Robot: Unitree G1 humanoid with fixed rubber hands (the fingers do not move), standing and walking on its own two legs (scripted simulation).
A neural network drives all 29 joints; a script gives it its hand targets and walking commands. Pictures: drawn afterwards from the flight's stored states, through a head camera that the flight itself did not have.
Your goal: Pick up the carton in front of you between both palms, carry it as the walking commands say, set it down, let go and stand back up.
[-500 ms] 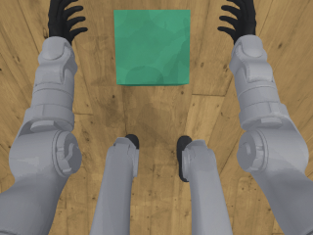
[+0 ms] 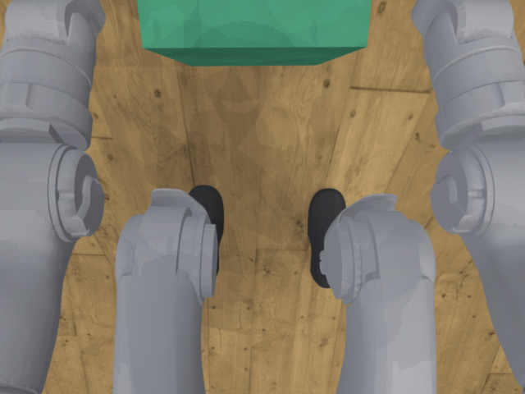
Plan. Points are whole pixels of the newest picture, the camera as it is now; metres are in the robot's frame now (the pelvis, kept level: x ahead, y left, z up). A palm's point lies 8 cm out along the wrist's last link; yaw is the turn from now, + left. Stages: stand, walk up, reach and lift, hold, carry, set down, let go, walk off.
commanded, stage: reach and lift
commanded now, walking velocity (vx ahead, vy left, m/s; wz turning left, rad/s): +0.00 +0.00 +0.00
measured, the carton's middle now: out of the picture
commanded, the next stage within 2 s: none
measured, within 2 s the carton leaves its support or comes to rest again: leaves its support in 0.90 s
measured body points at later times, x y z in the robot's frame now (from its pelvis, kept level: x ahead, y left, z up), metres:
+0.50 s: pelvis +0.00 -0.01 -0.01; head +0.38 +0.01 +0.22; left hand +0.57 +0.19 -0.19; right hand +0.59 -0.13 -0.19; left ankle +0.11 +0.12 -0.35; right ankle +0.11 -0.13 -0.35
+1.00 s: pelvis +0.01 +0.00 +0.00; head +0.36 +0.01 +0.27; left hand +0.56 +0.18 -0.13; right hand +0.58 -0.12 -0.14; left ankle +0.11 +0.13 -0.35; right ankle +0.11 -0.13 -0.35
